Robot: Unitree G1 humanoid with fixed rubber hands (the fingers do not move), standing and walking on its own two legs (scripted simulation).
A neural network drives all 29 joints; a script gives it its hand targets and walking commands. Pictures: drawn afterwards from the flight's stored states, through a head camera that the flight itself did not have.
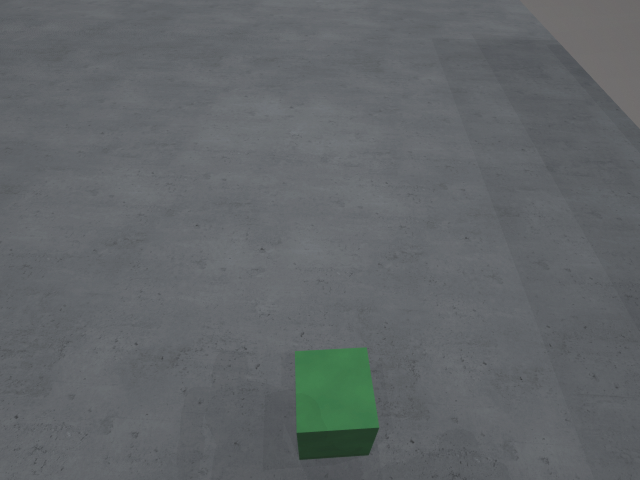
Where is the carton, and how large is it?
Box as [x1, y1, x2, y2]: [295, 347, 378, 459]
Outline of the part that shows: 366,347 295,351 296,427 299,459 368,454 378,429 378,422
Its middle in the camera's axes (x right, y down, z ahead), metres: +0.04 +0.47 +1.10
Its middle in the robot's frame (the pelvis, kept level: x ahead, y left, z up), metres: +0.45 -0.01 -0.65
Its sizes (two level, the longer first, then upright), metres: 0.210 0.200 0.250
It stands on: the floor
